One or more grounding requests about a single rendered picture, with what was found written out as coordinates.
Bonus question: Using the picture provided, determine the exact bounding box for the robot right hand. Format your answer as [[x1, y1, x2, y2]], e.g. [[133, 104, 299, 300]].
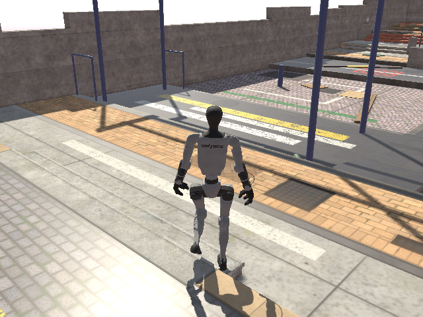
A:
[[239, 189, 254, 205]]

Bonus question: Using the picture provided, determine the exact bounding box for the robot left hand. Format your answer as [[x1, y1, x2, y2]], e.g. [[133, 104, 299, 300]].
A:
[[173, 182, 189, 196]]

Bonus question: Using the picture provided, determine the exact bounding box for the robot right foot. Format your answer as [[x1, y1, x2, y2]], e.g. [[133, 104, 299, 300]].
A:
[[217, 254, 227, 271]]

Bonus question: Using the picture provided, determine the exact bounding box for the robot right upper arm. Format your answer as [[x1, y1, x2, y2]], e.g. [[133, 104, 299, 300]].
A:
[[227, 135, 244, 172]]

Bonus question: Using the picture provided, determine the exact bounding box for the robot right forearm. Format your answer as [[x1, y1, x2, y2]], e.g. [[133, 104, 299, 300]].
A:
[[238, 163, 252, 191]]

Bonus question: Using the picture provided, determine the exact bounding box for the robot left forearm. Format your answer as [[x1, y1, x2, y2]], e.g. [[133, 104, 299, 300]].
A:
[[174, 160, 187, 185]]

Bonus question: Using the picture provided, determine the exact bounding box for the robot left upper arm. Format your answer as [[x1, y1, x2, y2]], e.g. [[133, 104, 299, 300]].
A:
[[180, 133, 200, 170]]

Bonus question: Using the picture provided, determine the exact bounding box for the robot left shin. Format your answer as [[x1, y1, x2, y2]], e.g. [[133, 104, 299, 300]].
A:
[[193, 209, 204, 246]]

